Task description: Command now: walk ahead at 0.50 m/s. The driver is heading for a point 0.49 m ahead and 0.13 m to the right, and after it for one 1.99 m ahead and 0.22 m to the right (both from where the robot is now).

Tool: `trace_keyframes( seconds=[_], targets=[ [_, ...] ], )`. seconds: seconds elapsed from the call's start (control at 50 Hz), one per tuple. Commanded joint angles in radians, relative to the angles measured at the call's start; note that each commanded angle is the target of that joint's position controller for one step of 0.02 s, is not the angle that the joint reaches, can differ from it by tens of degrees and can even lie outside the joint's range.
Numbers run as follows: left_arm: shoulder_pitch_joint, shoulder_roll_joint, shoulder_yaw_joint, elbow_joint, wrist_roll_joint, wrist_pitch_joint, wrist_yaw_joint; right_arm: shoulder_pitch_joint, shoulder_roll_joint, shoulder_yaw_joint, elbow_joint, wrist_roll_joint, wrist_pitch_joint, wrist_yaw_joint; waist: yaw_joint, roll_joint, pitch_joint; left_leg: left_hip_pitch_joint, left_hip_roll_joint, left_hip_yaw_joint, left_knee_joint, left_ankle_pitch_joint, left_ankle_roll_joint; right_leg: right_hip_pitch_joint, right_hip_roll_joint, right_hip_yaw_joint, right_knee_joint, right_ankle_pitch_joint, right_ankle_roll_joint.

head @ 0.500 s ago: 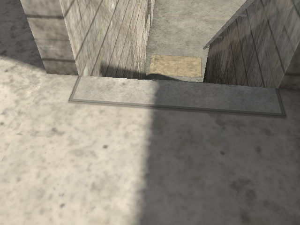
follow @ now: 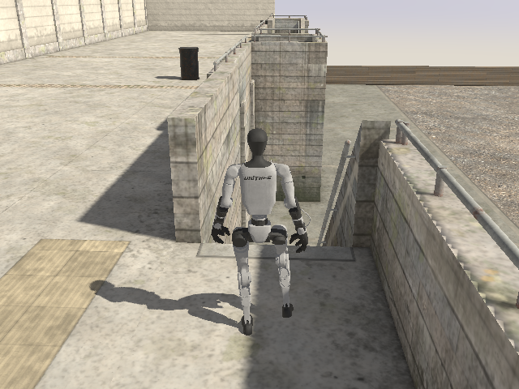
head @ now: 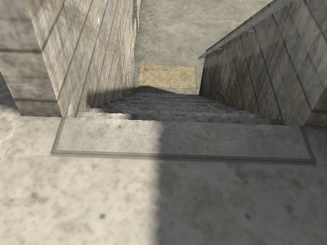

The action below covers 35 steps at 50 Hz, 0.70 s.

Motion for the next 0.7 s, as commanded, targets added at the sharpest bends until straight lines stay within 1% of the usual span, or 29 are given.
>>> trace_keyframes(
  seconds=[0.02,0.08,0.12,0.18,0.22,0.26,0.28,0.3,0.32,0.34,0.36,0.38,0.4,0.42,0.44,0.46,0.48,0.5,0.54,0.56,0.6,0.66,0.7],
  targets=[
    [-0.009,0.041,0.013,-0.050,0.009,0.003,0.001,-0.005,-0.149,-0.027,-0.045,0.003,-0.010,-0.020,0.031,0.087,0.018,0.042,0.282,-0.210,-0.176,0.199,0.149,-0.098,-0.032,0.023,-0.129,0.150,0.023],
    [-0.105,0.024,0.008,-0.076,0.006,-0.003,-0.008,0.034,-0.151,-0.024,-0.034,0.010,-0.004,-0.029,0.004,0.100,0.038,0.054,0.250,-0.149,-0.184,0.194,0.119,-0.072,-0.005,-0.004,-0.301,0.285,0.025],
    [-0.173,0.017,0.001,-0.093,0.001,-0.007,-0.015,0.071,-0.155,-0.024,-0.019,0.014,-0.001,-0.031,-0.020,0.098,0.057,0.083,0.249,-0.134,-0.185,0.173,0.111,-0.057,0.014,-0.024,-0.386,0.320,0.023],
    [-0.253,0.017,-0.005,-0.123,-0.005,-0.012,-0.031,0.124,-0.158,-0.027,0.007,0.017,0.011,-0.032,-0.046,0.100,0.085,0.181,0.281,-0.132,-0.154,0.181,0.113,-0.083,0.031,-0.032,-0.463,0.286,0.014],
    [-0.289,0.022,-0.008,-0.145,-0.009,-0.020,-0.045,0.140,-0.165,-0.032,0.021,0.019,0.022,-0.036,-0.046,0.105,0.097,0.246,0.313,-0.139,-0.115,0.219,0.109,-0.095,0.038,-0.032,-0.499,0.230,-0.003],
    [-0.270,0.040,-0.003,-0.150,-0.010,-0.026,-0.055,0.126,-0.177,-0.039,0.023,0.022,0.030,-0.040,-0.019,0.121,0.080,0.284,0.333,-0.139,-0.063,0.322,0.094,-0.036,0.056,-0.043,-0.528,0.159,-0.028],
    [-0.221,0.061,0.006,-0.140,-0.010,-0.029,-0.056,0.105,-0.188,-0.042,0.018,0.022,0.033,-0.041,0.013,0.137,0.047,0.286,0.330,-0.131,-0.011,0.462,0.082,0.054,0.082,-0.062,-0.535,0.128,-0.044],
    [-0.120,0.090,0.022,-0.112,-0.006,-0.030,-0.053,0.079,-0.191,-0.043,0.012,0.024,0.038,-0.041,0.072,0.147,-0.015,0.269,0.306,-0.105,0.099,0.633,0.066,0.206,0.119,-0.094,-0.550,0.128,-0.065],
    [0.058,0.140,0.048,-0.056,-0.003,-0.029,-0.047,0.064,-0.169,-0.034,0.002,0.020,0.041,-0.041,0.149,0.129,-0.121,0.181,0.250,-0.066,0.300,0.663,0.036,0.459,0.122,-0.088,-0.540,0.158,-0.098],
    [0.248,0.221,0.069,-0.019,0.010,-0.025,-0.035,0.078,-0.137,-0.018,-0.023,0.000,0.039,-0.041,0.196,-0.009,-0.277,-0.059,0.179,-0.020,0.639,0.320,-0.001,0.783,-0.088,0.161,-0.518,0.170,-0.167],
    [0.278,0.252,0.070,0.000,0.012,-0.022,-0.043,0.205,0.002,0.019,-0.017,0.010,0.014,-0.026,0.116,-0.267,-0.399,-0.436,-0.005,-0.090,0.947,-0.403,-0.051,1.070,-0.284,0.644,-0.663,-0.026,-0.320],
    [0.252,0.158,0.043,-0.009,0.003,-0.023,-0.044,0.124,-0.110,-0.005,-0.013,0.035,-0.010,-0.022,0.151,-0.151,-0.338,-0.544,0.047,-0.208,1.056,-0.427,-0.029,1.024,-0.247,0.655,-0.722,-0.119,-0.273],
    [0.161,0.120,0.031,-0.026,0.000,-0.026,-0.040,0.027,-0.156,-0.018,-0.047,0.054,-0.023,-0.020,0.136,-0.109,-0.198,-0.598,0.097,-0.179,1.058,-0.335,-0.013,0.886,-0.218,0.497,-0.739,-0.064,-0.228],
    [0.076,0.099,0.022,-0.044,0.006,-0.028,-0.041,-0.020,-0.154,-0.020,-0.056,0.049,-0.025,-0.028,0.100,-0.015,-0.124,-0.553,0.151,-0.150,1.010,-0.237,-0.015,0.727,-0.183,0.383,-0.767,0.047,-0.207],
    [0.031,0.071,0.015,-0.048,0.016,-0.030,-0.044,-0.041,-0.146,-0.028,-0.057,0.033,-0.017,-0.035,0.070,0.009,-0.070,-0.506,0.181,-0.142,0.953,-0.184,-0.019,0.602,-0.148,0.300,-0.798,0.125,-0.197],
    [0.019,0.052,0.008,-0.043,0.026,-0.033,-0.047,-0.014,-0.126,-0.030,-0.054,0.029,-0.003,-0.037,0.036,-0.018,-0.063,-0.442,0.206,-0.150,0.917,-0.149,-0.019,0.531,-0.124,0.248,-0.827,0.151,-0.189],
    [0.026,0.046,0.007,-0.035,0.025,-0.035,-0.048,0.005,-0.102,-0.029,-0.050,0.029,0.009,-0.037,0.023,-0.028,-0.056,-0.412,0.213,-0.147,0.885,-0.138,-0.022,0.496,-0.110,0.219,-0.854,0.158,-0.192],
    [0.041,0.055,0.008,-0.025,0.021,-0.036,-0.045,0.010,-0.087,-0.029,-0.049,0.028,0.019,-0.039,0.016,-0.028,-0.041,-0.410,0.219,-0.140,0.853,-0.131,-0.028,0.469,-0.104,0.189,-0.875,0.174,-0.199],
    [0.071,0.091,0.016,-0.011,0.020,-0.038,-0.033,-0.047,-0.090,-0.032,-0.070,0.021,0.029,-0.042,0.017,-0.016,-0.005,-0.466,0.227,-0.131,0.772,-0.062,-0.048,0.455,-0.103,0.151,-0.909,0.204,-0.208],
    [0.089,0.102,0.019,-0.005,0.020,-0.036,-0.025,-0.089,-0.094,-0.033,-0.085,0.016,0.031,-0.043,0.026,-0.007,0.009,-0.505,0.230,-0.130,0.716,-0.013,-0.059,0.466,-0.104,0.139,-0.919,0.215,-0.207],
    [0.121,0.105,0.018,0.006,0.017,-0.029,-0.014,-0.155,-0.089,-0.033,-0.106,0.011,0.029,-0.039,0.042,-0.005,0.022,-0.541,0.225,-0.124,0.603,0.096,-0.071,0.491,-0.090,0.103,-0.926,0.232,-0.192],
    [0.162,0.105,0.016,0.020,0.011,-0.023,-0.008,-0.248,-0.072,-0.026,-0.130,0.015,0.023,-0.028,0.070,-0.015,0.043,-0.509,0.193,-0.093,0.431,0.228,-0.071,0.504,-0.056,0.037,-0.930,0.237,-0.161],
    [0.200,0.107,0.016,0.037,0.005,-0.020,-0.008,-0.308,-0.065,-0.019,-0.147,0.020,0.022,-0.020,0.091,-0.013,0.058,-0.490,0.175,-0.075,0.353,0.257,-0.069,0.529,-0.057,0.020,-0.921,0.225,-0.157]
  ],
)
Velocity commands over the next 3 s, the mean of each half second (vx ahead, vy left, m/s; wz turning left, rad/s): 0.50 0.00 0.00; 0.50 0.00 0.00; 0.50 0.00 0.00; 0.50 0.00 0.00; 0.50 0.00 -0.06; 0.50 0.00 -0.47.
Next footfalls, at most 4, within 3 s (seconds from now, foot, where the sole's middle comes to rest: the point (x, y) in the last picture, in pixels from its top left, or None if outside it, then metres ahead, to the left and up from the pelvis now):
0.32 right None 0.37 -0.16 -0.78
0.88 left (141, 207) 0.67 0.08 -0.78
1.46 right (188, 147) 0.99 -0.16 -0.78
2.24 left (126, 128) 1.30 0.18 -0.99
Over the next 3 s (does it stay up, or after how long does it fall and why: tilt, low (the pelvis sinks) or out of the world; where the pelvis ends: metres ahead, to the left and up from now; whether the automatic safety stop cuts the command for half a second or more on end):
stays up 1.54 0.07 -0.48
